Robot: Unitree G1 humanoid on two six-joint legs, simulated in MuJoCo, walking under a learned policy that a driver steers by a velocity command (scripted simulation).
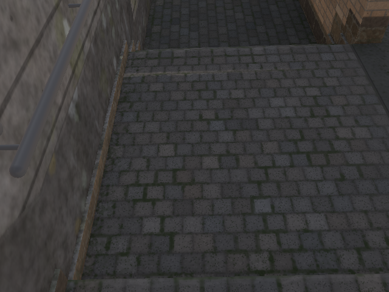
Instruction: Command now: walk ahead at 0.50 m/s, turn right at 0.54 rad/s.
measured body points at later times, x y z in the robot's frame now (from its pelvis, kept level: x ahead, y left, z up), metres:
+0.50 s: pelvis +0.28 +0.07 -0.16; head +0.29 +0.09 +0.29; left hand +0.40 +0.32 -0.31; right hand +0.14 -0.15 -0.29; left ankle +0.24 +0.14 -0.88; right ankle +0.37 -0.10 -0.80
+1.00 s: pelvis +0.51 +0.01 -0.31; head +0.54 +0.00 +0.14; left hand +0.59 +0.23 -0.45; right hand +0.46 -0.20 -0.47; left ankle +0.53 +0.16 -0.91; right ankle +0.55 -0.05 -1.05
